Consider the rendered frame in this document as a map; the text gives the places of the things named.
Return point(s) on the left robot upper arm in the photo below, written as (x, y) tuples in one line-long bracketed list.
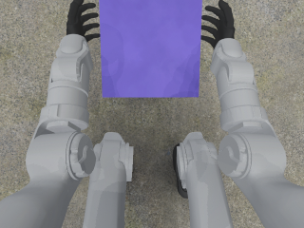
[(56, 165)]

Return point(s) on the right robot shin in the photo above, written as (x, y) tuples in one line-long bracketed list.
[(212, 149)]

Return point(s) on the left robot forearm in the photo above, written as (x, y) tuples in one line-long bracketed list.
[(68, 89)]

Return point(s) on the right robot forearm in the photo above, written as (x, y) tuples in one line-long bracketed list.
[(237, 91)]

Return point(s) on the left robot hand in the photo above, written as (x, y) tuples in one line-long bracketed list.
[(75, 19)]

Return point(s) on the right robot upper arm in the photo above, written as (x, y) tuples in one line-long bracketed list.
[(256, 163)]

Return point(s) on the right robot hand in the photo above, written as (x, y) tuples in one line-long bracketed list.
[(224, 24)]

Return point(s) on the robot shin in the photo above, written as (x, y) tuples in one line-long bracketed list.
[(212, 149), (107, 136)]

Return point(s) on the left robot shin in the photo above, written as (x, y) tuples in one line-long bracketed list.
[(107, 136)]

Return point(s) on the carton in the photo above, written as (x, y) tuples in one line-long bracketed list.
[(150, 48)]

